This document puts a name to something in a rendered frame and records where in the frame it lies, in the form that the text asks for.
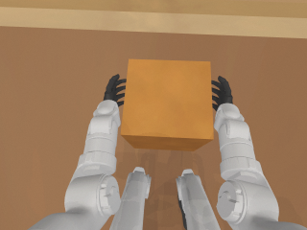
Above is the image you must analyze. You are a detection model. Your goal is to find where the right robot thigh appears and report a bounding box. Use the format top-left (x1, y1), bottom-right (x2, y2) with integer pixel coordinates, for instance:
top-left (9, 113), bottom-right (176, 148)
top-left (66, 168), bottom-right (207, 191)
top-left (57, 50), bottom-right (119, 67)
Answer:
top-left (176, 172), bottom-right (221, 230)

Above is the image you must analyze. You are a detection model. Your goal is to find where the robot right forearm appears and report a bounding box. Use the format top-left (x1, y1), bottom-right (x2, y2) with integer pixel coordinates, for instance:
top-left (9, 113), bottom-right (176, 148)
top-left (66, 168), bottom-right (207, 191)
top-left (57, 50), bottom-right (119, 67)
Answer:
top-left (213, 103), bottom-right (279, 208)

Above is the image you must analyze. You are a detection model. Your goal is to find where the robot left forearm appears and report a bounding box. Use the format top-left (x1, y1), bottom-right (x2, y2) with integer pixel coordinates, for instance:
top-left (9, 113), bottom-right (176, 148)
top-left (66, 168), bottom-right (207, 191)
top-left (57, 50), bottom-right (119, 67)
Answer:
top-left (64, 100), bottom-right (121, 210)

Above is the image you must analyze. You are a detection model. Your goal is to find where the carton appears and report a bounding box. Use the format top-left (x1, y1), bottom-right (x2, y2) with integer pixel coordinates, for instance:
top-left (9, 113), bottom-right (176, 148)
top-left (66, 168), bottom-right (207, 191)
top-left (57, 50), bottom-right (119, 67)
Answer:
top-left (120, 58), bottom-right (214, 151)

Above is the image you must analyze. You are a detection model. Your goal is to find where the right robot upper arm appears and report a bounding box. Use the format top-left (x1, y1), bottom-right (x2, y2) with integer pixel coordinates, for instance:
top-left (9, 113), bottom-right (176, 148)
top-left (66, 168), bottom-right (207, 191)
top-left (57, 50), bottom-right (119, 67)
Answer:
top-left (216, 179), bottom-right (307, 230)

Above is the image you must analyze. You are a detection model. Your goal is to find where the right robot foot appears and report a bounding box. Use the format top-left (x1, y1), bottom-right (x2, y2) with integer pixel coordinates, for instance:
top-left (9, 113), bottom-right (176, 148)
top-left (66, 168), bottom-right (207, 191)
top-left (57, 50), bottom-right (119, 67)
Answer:
top-left (177, 193), bottom-right (187, 230)

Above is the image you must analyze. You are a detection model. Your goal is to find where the robot right hand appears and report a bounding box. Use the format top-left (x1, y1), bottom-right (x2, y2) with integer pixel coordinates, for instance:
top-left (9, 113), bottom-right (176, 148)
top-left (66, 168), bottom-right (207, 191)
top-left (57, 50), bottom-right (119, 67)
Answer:
top-left (211, 76), bottom-right (233, 111)

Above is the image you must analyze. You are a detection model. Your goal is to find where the robot left hand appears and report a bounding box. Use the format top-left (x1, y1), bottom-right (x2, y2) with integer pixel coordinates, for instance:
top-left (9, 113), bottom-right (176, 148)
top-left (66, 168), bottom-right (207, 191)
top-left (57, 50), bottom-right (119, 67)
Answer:
top-left (103, 74), bottom-right (127, 107)

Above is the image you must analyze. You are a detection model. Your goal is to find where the left robot upper arm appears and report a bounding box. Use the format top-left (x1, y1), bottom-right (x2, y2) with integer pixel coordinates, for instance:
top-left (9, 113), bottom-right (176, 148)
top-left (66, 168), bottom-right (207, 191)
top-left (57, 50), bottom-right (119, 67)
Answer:
top-left (27, 173), bottom-right (121, 230)

